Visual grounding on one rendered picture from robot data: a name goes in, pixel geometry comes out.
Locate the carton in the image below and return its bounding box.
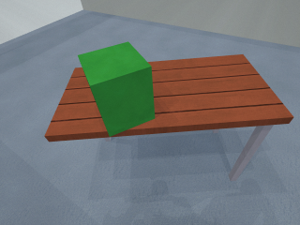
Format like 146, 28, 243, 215
78, 42, 156, 137

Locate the table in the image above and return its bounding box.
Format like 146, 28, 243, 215
44, 54, 293, 181

